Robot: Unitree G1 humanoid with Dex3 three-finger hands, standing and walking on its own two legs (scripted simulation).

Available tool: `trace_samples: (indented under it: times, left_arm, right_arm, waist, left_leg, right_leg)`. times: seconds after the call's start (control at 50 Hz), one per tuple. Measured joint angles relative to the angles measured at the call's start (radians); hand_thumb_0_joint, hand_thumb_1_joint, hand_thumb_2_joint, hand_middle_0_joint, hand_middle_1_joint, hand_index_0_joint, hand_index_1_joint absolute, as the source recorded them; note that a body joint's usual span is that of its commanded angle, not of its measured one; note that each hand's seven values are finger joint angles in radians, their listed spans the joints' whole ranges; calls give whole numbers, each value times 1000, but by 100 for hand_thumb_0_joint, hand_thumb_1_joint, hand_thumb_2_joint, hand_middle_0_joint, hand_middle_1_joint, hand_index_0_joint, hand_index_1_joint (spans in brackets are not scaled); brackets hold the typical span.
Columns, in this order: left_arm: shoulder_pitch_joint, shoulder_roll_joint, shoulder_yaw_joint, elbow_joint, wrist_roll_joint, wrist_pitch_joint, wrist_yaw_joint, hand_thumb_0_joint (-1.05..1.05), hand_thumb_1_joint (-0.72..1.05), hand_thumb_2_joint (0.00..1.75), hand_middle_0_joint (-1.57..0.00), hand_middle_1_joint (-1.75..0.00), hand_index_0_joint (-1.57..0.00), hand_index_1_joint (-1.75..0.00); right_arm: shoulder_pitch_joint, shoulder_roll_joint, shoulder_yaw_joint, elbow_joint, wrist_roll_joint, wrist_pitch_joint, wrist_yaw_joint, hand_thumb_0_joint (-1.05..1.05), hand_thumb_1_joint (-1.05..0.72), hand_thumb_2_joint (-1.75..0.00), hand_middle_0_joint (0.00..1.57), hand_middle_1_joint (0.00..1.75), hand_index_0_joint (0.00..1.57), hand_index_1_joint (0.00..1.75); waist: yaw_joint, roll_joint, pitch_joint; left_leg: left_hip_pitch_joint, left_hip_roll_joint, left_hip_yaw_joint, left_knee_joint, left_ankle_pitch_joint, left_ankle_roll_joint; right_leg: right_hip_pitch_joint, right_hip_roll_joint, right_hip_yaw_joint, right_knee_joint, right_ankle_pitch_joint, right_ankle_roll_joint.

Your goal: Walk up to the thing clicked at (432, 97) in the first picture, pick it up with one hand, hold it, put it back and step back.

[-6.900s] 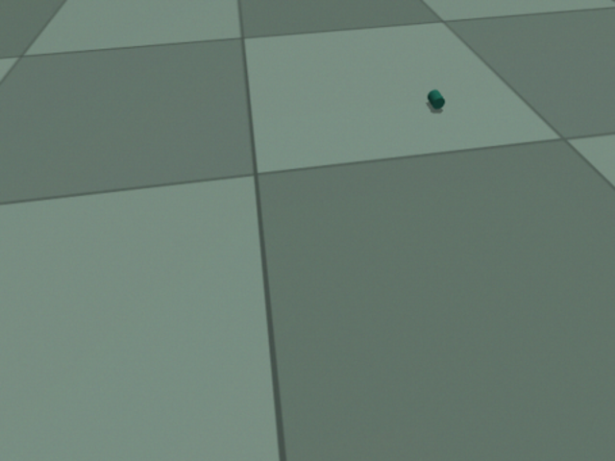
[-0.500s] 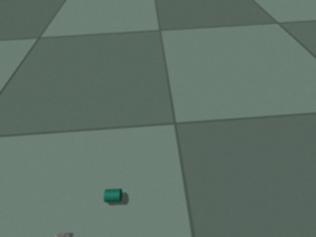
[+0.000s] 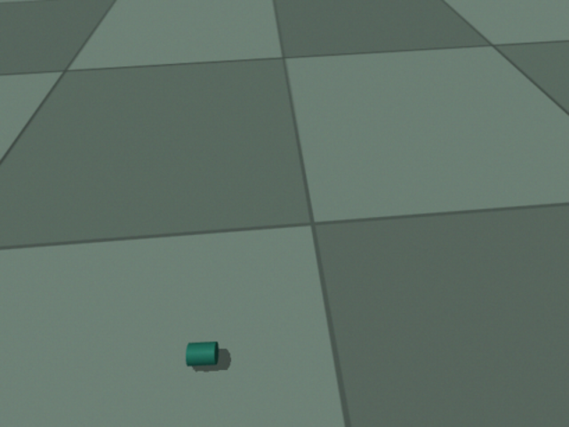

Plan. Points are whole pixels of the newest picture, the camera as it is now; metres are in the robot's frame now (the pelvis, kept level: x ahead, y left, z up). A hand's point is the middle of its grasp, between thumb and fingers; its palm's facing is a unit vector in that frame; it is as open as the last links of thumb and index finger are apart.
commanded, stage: walk up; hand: left
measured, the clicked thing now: (202, 353) +0.47 +0.33 -0.74
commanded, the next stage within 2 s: stand in 0.14 s
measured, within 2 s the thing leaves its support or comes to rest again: neither
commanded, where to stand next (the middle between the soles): +0.10 -0.01 m, yaw +3 degrees
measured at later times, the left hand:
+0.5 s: hand out of the picture +0.08 +0.25 -0.15, palm faces +0.00 -0.94 -0.34, open 7.4 cm
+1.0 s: hand out of the picture +0.04 +0.24 -0.15, palm faces +0.02 -0.94 -0.35, open 7.4 cm
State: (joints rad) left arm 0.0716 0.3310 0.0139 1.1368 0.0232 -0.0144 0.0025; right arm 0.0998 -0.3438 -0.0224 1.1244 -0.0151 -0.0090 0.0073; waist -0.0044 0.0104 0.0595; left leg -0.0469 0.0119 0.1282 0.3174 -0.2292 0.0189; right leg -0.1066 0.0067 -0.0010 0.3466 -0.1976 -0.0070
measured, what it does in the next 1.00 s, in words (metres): stands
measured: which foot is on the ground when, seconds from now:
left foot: down 0.00-1.00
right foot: down 0.00-1.00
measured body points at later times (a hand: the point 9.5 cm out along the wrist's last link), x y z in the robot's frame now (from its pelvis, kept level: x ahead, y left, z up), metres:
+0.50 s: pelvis -0.01 +0.00 +0.00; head -0.01 +0.00 +0.45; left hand +0.08 +0.30 -0.13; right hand +0.08 -0.30 -0.13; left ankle -0.03 +0.10 -0.75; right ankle +0.00 -0.11 -0.75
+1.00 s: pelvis -0.01 -0.01 +0.00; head -0.01 -0.02 +0.45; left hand +0.04 +0.29 -0.13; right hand +0.07 -0.31 -0.14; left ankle -0.03 +0.10 -0.75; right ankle +0.00 -0.11 -0.75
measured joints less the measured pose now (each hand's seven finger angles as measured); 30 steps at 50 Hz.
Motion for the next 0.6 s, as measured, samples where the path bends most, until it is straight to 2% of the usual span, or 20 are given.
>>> trace_samples:
  times: [0.14, 0.26, 0.6]
  left_arm:
    - [7, 1, -1, -4, 0, 1, 1, 1, 91, 90, -20, -30, -21, -30]
    - [-4, 1, -8, -1, -14, 8, 4, 1, 91, 90, -20, -30, -21, -30]
    - [13, 2, -15, 15, -11, 4, 1, 1, 91, 90, -20, -30, -21, -30]
  right_arm:
    - [10, -1, -2, -1, 0, 2, 0, 1, -90, -90, 21, 30, 20, 30]
    - [-1, -1, 9, 16, 7, -1, -8, 1, -90, -90, 21, 30, 20, 30]
    - [-15, -1, 20, 39, 4, -7, -2, 1, -90, -90, 21, 30, 20, 30]
  waist:
    - [-2, 0, 1]
    - [-12, -3, 1]
    - [-5, -3, -17]
  left_leg:
    - [-1, -1, 3, 5, -3, 3]
    - [9, -9, -8, -27, 20, 3]
    - [-1, -10, -33, -59, 58, -2]
  right_leg:
    - [0, -1, 3, 1, 0, 3]
    - [11, -8, -8, -23, 14, 5]
    - [15, -9, -33, -66, 48, -1]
